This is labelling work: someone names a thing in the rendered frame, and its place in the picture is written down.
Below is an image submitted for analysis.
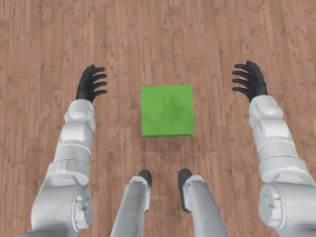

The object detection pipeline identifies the robot left thigh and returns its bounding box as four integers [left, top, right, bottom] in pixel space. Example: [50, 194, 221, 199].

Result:
[110, 181, 151, 237]

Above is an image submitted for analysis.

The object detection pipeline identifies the right robot forearm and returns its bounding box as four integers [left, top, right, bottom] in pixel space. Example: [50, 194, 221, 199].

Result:
[248, 95, 316, 188]

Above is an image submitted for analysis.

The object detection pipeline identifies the left robot upper arm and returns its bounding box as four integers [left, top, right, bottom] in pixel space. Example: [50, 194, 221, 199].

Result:
[16, 184, 94, 237]

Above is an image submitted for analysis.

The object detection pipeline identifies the right robot hand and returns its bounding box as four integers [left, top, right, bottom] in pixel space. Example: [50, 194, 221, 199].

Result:
[232, 60, 268, 104]

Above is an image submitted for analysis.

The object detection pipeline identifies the right robot upper arm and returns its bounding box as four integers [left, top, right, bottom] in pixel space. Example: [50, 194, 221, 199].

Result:
[258, 181, 316, 237]

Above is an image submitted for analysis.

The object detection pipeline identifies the left robot forearm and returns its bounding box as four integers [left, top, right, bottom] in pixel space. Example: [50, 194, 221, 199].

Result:
[31, 99, 96, 228]

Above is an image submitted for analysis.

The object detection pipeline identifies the carton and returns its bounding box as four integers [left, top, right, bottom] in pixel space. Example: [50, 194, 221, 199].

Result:
[140, 85, 196, 137]

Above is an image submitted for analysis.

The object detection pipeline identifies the left robot foot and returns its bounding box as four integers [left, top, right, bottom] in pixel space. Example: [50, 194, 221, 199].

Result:
[138, 170, 152, 213]

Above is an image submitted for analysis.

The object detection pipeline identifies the left robot hand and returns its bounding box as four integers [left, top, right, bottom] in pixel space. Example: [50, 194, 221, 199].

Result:
[75, 64, 108, 104]

